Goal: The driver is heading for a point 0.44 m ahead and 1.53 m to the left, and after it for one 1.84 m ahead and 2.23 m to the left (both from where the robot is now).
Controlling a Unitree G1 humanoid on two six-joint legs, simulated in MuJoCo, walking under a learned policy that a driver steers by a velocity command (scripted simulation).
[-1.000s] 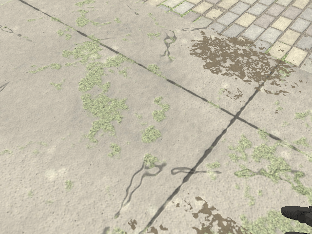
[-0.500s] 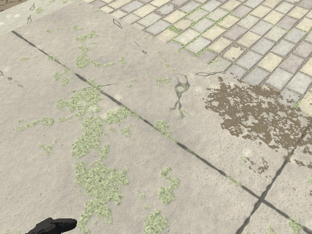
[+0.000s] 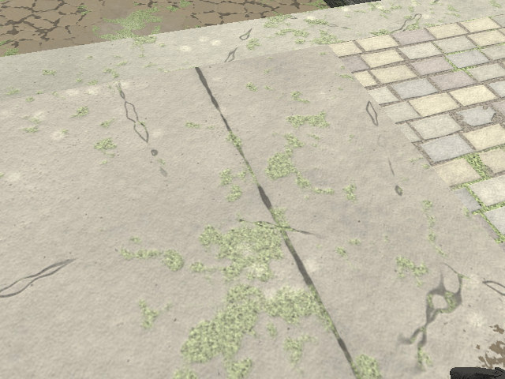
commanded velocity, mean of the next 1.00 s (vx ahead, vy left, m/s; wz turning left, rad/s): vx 1.00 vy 0.00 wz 0.97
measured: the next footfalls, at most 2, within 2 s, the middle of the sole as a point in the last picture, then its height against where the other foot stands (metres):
left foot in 0.12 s outside the picture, level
right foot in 0.54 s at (260, 280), level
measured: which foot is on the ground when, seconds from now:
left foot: up 0.00-0.10, down 0.12-0.56, up 0.58-1.00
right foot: down 0.00-0.12, up 0.14-0.52, down 0.54-1.00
